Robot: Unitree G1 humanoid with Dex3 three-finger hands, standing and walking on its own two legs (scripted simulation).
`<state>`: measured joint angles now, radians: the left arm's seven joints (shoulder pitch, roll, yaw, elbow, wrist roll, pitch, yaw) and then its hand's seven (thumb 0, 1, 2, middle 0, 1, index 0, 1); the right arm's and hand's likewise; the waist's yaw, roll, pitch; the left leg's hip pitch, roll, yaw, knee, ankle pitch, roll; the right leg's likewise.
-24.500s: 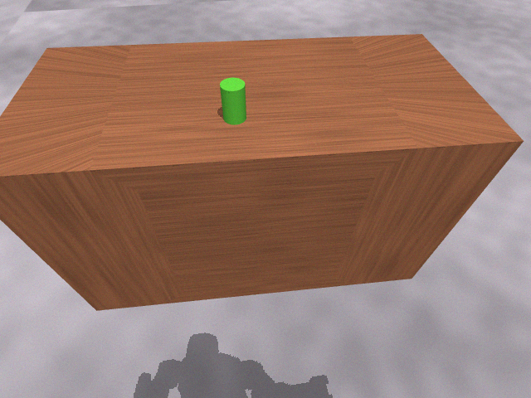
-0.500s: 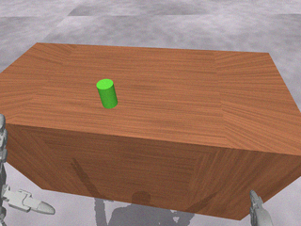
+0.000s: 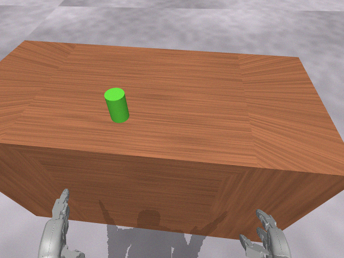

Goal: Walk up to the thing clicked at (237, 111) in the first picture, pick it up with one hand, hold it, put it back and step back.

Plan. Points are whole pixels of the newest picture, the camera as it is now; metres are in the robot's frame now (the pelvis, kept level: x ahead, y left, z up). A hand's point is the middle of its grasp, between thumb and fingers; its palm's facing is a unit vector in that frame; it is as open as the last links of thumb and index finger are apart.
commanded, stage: home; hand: left
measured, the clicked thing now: (117, 105) +0.53 +0.20 +0.02
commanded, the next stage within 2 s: none
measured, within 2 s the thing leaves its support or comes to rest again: neither
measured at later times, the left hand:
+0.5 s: hand (108, 233) +0.19 +0.18 -0.10, palm faces +0.07 -0.97 -0.24, open 17.7 cm
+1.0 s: hand out of the picture +0.06 +0.27 -0.14, palm faces -0.03 -0.91 -0.41, open 17.5 cm
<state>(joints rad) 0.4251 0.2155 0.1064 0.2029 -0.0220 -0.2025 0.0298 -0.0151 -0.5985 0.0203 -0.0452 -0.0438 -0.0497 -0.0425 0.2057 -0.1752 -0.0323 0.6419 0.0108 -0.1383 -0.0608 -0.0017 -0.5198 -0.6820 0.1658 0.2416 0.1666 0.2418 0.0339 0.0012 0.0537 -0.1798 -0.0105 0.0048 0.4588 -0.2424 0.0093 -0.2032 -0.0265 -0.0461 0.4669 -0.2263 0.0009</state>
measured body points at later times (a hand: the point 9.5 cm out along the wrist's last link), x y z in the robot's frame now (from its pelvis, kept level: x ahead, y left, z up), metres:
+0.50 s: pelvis +0.01 +0.00 +0.00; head +0.04 +0.01 +0.45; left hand +0.19 +0.23 -0.09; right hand +0.14 -0.24 -0.11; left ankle +0.00 +0.11 -0.74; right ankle +0.02 -0.12 -0.74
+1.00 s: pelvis +0.00 -0.01 +0.00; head -0.02 -0.02 +0.45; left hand +0.06 +0.31 -0.11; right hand +0.07 -0.30 -0.13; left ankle +0.00 +0.11 -0.74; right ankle +0.02 -0.12 -0.74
